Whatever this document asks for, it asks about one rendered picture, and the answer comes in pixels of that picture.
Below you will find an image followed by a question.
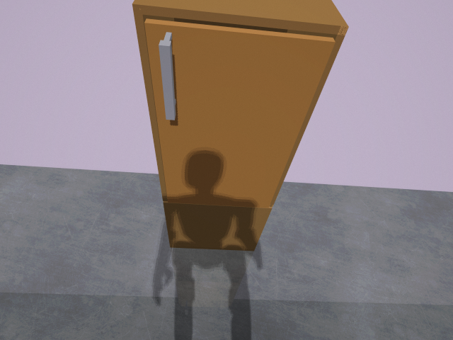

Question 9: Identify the cupboard door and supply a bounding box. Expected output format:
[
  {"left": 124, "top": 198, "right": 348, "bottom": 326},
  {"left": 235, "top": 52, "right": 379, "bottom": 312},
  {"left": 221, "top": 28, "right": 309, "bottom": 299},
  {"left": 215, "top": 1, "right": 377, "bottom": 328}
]
[{"left": 144, "top": 18, "right": 335, "bottom": 208}]

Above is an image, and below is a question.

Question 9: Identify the handle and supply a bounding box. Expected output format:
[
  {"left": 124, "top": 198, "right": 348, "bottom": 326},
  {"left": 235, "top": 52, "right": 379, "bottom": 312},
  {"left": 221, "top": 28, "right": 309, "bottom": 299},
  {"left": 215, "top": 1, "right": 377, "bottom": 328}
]
[{"left": 159, "top": 32, "right": 176, "bottom": 120}]

